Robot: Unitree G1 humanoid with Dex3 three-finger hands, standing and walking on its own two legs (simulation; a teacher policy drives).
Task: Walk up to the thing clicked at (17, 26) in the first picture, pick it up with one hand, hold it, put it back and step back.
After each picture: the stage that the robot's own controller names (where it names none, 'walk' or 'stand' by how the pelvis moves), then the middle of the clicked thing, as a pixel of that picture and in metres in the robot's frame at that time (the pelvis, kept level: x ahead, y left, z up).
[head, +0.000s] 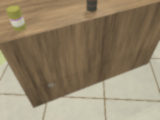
stand; (16, 18) +0.73 +0.42 +0.02
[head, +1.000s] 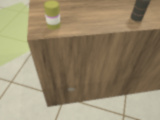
walk; (52, 15) +0.67 +0.21 +0.05
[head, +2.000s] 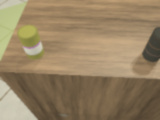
stand; (31, 43) +0.46 +0.24 +0.06
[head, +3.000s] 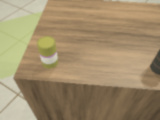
stand; (48, 52) +0.46 +0.19 +0.03
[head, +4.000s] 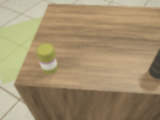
stand; (47, 59) +0.45 +0.19 +0.02
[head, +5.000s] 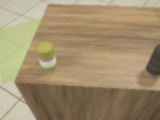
stand; (47, 57) +0.47 +0.20 +0.02
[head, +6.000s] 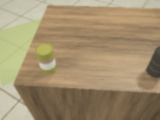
stand; (46, 59) +0.46 +0.20 +0.02
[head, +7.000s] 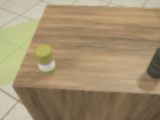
rise first; (45, 60) +0.45 +0.20 +0.02
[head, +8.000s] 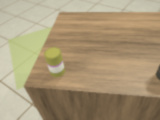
rise first; (55, 62) +0.45 +0.20 +0.02
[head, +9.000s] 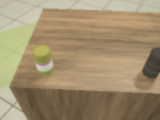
go down; (43, 61) +0.46 +0.19 +0.03
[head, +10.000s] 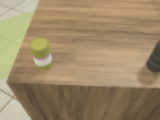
go down; (41, 54) +0.46 +0.18 +0.04
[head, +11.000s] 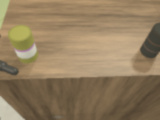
close in; (24, 45) +0.45 +0.20 +0.07
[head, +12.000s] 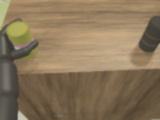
close; (23, 41) +0.47 +0.21 +0.08
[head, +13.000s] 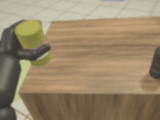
lift; (34, 44) +0.34 +0.17 +0.25
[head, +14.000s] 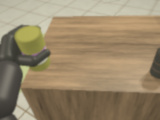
hold; (34, 49) +0.33 +0.18 +0.22
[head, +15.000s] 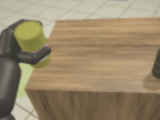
hold; (34, 46) +0.32 +0.17 +0.25
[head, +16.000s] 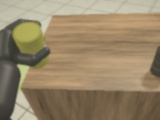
hold; (33, 47) +0.32 +0.17 +0.24
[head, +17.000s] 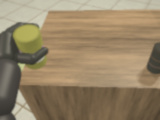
crouch; (31, 48) +0.35 +0.18 +0.21
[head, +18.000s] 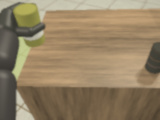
crouch; (30, 26) +0.43 +0.20 +0.23
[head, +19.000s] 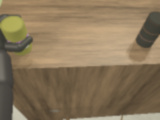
lower; (17, 36) +0.47 +0.21 +0.08
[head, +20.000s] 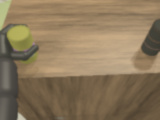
lower; (23, 45) +0.45 +0.20 +0.08
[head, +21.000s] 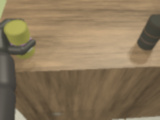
lower; (21, 40) +0.47 +0.21 +0.08
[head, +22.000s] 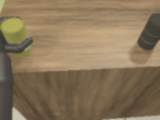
lower; (18, 38) +0.47 +0.21 +0.09
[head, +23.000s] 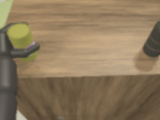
open; (24, 43) +0.45 +0.21 +0.08
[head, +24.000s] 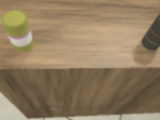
rise; (19, 32) +0.47 +0.21 +0.09
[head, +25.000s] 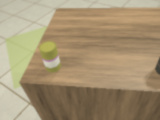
sink last; (50, 57) +0.46 +0.21 +0.05
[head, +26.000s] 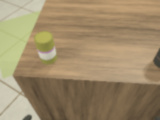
stand; (46, 48) +0.47 +0.20 +0.05
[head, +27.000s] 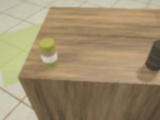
stand; (48, 53) +0.50 +0.20 +0.04
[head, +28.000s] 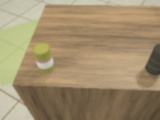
stand; (44, 58) +0.46 +0.21 +0.02
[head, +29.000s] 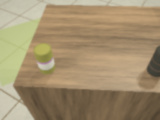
stand; (45, 59) +0.46 +0.20 +0.02
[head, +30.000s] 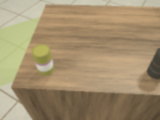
stand; (43, 60) +0.44 +0.21 +0.02
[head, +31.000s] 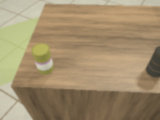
stand; (43, 59) +0.45 +0.21 +0.02
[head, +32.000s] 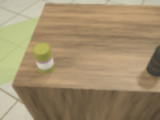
walk; (44, 58) +0.45 +0.21 +0.02
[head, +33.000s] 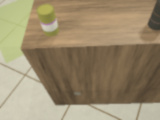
walk; (48, 21) +0.58 +0.20 +0.04
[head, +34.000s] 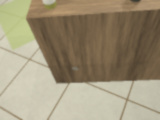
walk; out of the picture +0.81 +0.26 +0.04
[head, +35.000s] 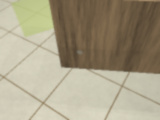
stand; out of the picture +1.09 +0.19 +0.04
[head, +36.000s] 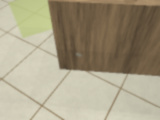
stand; out of the picture +1.07 +0.19 +0.02
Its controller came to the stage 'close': yes
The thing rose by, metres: 0.22
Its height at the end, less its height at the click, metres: +0.00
